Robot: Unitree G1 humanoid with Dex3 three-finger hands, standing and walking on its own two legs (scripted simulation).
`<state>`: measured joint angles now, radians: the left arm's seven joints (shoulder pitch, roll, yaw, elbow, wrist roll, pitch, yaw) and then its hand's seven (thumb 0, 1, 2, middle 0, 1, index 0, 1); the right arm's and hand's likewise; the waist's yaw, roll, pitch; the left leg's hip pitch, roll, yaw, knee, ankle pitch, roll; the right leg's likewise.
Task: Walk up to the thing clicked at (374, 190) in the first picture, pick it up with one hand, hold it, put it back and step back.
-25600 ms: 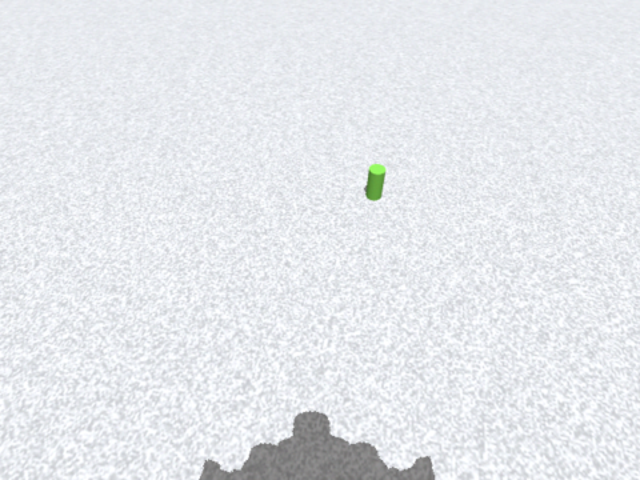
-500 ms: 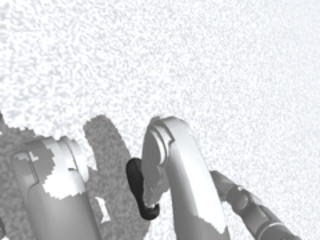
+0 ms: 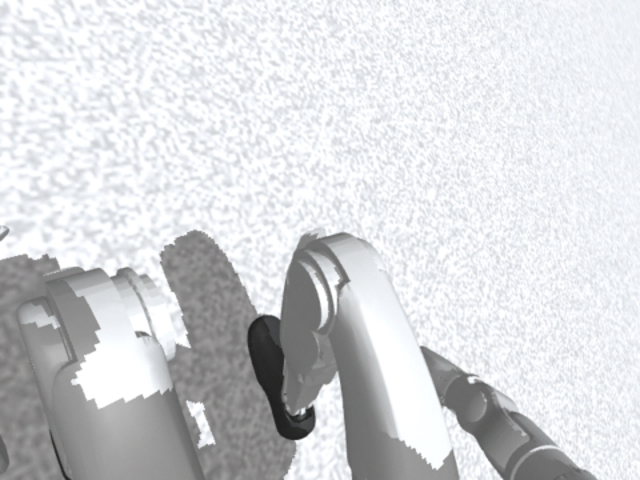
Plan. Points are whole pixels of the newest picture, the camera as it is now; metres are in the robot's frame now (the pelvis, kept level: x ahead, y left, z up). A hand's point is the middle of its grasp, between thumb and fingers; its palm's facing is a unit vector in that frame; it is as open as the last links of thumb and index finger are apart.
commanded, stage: open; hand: left
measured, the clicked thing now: out of the picture +0.40 +0.29 -0.20
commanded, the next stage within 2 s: withdraw in 0.18 s
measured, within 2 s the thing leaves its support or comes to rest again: rests again in 0.88 s
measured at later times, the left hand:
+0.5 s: hand out of the picture +0.40 +0.31 -0.16, palm faces +0.43 -0.90 +0.01, open 17.1 cm
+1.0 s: hand out of the picture +0.36 +0.41 -0.02, palm faces +0.40 -0.86 -0.30, open 17.5 cm
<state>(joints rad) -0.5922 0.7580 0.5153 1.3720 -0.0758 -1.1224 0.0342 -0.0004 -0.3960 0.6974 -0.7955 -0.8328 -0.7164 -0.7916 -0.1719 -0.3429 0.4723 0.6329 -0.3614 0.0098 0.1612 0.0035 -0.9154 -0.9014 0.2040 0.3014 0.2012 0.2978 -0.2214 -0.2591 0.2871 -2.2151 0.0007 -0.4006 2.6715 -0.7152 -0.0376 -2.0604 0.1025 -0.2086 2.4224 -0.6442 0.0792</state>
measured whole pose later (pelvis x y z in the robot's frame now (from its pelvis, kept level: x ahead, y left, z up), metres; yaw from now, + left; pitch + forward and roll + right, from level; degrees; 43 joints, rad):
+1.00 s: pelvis +0.00 -0.01 +0.06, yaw +5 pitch +26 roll -13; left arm -0.52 0.74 0.50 0.97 0.06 -0.49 -0.09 -0.02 -0.54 0.07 -0.06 -0.05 -0.06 -0.05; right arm 0.02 -0.28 0.17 0.60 -0.09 0.13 0.09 0.01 -0.92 -0.91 0.20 0.30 0.20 0.30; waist -0.13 -0.07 -0.03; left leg -2.22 0.03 -0.22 2.42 -0.67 0.00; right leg -2.08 0.04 -0.10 2.27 -0.66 0.03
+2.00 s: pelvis +0.10 +0.01 +0.42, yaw +16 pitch +12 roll -3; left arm 0.45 0.22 0.00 -0.02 -0.03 0.31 0.19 -0.01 -0.53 0.06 -0.05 -0.06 -0.05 -0.05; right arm 0.30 -0.20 0.03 0.47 0.04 -0.04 -0.20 0.02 -0.90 -0.91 0.20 0.30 0.20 0.30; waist -0.04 0.05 -0.18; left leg -0.78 0.05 -0.04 1.08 -0.51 -0.02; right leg -0.71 -0.01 -0.04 1.01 -0.50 0.03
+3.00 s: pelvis +0.09 -0.01 +0.44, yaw +16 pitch +7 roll -2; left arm 0.46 0.20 -0.01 0.01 -0.02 0.27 0.13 -0.01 -0.55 0.05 -0.05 -0.06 -0.05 -0.05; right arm 0.27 -0.21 0.03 0.51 0.01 -0.12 -0.19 0.02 -0.90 -0.90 0.20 0.30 0.20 0.30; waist -0.02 0.04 -0.11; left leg -0.62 0.06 -0.05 0.95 -0.45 -0.04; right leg -0.57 -0.01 -0.04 0.91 -0.45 0.01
